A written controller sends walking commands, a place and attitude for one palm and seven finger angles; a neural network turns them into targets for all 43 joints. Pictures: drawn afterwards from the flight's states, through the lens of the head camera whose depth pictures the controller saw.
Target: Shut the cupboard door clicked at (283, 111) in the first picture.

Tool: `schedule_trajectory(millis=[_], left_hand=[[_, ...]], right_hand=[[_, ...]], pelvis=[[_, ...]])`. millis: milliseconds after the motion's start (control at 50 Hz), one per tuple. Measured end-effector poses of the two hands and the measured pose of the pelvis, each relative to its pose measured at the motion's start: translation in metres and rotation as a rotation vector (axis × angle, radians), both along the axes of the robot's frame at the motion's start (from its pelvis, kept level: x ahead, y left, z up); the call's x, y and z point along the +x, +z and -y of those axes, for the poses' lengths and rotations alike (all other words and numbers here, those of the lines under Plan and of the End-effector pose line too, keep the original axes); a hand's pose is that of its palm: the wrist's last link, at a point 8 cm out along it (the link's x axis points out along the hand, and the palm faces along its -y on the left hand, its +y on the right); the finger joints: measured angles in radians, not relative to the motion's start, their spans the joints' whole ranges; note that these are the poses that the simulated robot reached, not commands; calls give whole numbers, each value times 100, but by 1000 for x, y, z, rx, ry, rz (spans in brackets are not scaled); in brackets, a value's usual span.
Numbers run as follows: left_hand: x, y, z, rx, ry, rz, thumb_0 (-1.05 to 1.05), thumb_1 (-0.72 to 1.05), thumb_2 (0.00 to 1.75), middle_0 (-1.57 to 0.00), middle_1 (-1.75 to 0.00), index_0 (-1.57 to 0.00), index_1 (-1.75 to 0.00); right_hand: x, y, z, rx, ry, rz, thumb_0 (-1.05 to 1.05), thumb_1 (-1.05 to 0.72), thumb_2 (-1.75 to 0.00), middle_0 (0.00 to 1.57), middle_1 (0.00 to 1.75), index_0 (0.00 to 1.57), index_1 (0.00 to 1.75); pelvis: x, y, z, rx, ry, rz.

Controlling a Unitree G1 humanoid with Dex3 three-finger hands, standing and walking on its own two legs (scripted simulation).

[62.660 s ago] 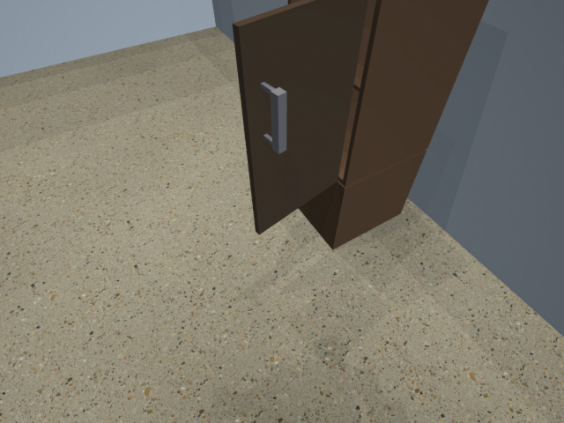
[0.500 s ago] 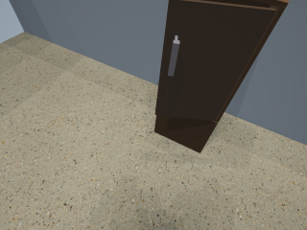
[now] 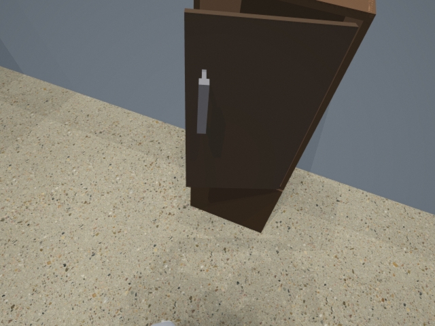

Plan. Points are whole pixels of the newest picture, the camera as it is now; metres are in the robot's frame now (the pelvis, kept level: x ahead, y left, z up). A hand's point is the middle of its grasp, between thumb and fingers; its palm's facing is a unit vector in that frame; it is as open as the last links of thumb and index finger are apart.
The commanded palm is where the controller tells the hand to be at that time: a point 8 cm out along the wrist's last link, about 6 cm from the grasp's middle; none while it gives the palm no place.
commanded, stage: take the last steps up to it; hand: left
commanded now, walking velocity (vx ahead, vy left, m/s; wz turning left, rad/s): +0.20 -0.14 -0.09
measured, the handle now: (202, 102) +0.57 +0.07 +0.07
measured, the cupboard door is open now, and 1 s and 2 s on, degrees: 23 23 23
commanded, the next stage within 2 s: come to a stop and stand still in 0.14 s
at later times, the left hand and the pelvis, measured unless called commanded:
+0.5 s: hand (176, 270) +0.26 +0.09 -0.16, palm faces -0.08 -0.97 -0.21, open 7.4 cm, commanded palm none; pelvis +0.14 -0.07 +0.00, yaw -1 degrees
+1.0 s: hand out of the picture +0.13 +0.18 -0.16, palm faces +0.04 -0.97 -0.23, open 7.4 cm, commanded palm none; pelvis +0.12 -0.02 +0.02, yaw -1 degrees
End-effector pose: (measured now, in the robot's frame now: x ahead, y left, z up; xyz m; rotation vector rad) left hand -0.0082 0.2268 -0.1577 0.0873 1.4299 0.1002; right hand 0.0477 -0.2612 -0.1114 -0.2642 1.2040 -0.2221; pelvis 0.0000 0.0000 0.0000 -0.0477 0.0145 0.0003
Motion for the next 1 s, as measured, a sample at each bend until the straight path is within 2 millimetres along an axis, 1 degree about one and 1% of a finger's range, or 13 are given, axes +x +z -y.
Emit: schedule_trajectory(millis=[40,80,240,360,400,440,500,560,660,720,780,860,1000], left_hand=[[16,-6,-1,-8,-19,-19,0,90,90,-20,-29,-20,-30],[39,-3,-2,-7,-44,-12,0,90,90,-20,-29,-20,-30],[160,27,13,12,-86,157,0,91,90,-20,-29,-20,-30],[235,33,47,54,-139,233,0,91,90,-19,-29,-20,-30],[253,27,59,78,-143,263,0,91,90,-20,-29,-20,-30],[261,27,71,87,-147,260,0,91,90,-20,-29,-20,-30],[263,30,83,84,-140,247,0,90,90,-20,-29,-20,-30],[257,32,85,76,-107,239,0,90,90,-20,-29,-20,-30],[240,29,62,83,-57,239,-1,91,90,-20,-30,-21,-30],[228,17,40,80,-37,229,0,91,90,-20,-30,-21,-30],[211,9,19,80,-7,195,0,91,90,-20,-29,-21,-30],[184,15,2,91,22,134,0,91,90,-20,-29,-20,-30],[135,25,-2,108,22,33,0,91,90,-20,-29,-20,-30]], right_hand=[[13,-1,-5,-6,-4,18,0,-91,-90,19,30,19,30],[17,2,-9,0,-22,9,0,-91,-90,20,30,20,30],[2,9,-15,72,-102,-167,0,-91,-90,20,30,20,30],[1,-8,6,133,-176,-279,0,-91,-90,20,30,20,30],[8,-22,18,152,-189,-304,0,-91,-90,20,30,20,30],[21,-31,30,154,-195,-315,0,-91,-90,20,30,20,30],[49,-32,44,135,-181,-282,0,-91,-90,20,30,20,30],[84,-27,54,107,-136,-216,0,-91,-90,20,30,19,30],[141,-12,55,59,-53,-72,0,-92,-90,19,30,19,30],[162,-4,45,28,-15,19,0,-92,-90,19,30,19,30],[167,3,30,9,19,50,0,-92,-90,19,30,19,30],[163,11,9,18,49,28,0,-91,-90,19,30,19,30],[146,0,-15,93,29,-3,0,-91,-90,20,30,20,30]], pelvis=[[14,-3,-1,14,-21,5],[27,1,1,18,-33,8],[76,23,19,8,-45,4],[115,15,51,28,-40,10],[130,3,65,56,-34,10],[136,0,69,42,-31,12],[139,4,71,49,-26,16],[139,8,68,57,-20,14],[133,9,57,54,-11,8],[130,2,45,39,-11,10],[127,0,35,26,-8,21],[124,11,29,23,-9,23],[120,16,22,35,-17,18]])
